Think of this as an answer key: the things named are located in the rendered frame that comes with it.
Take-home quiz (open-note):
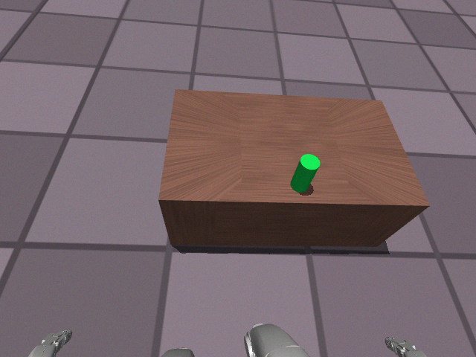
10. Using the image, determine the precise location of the right robot hand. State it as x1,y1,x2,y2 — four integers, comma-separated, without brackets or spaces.
385,337,427,357

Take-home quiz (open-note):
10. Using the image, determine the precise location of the can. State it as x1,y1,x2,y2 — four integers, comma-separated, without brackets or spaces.
290,154,320,193

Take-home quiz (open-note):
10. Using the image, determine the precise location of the left robot hand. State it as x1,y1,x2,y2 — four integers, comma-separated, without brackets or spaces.
28,330,72,357

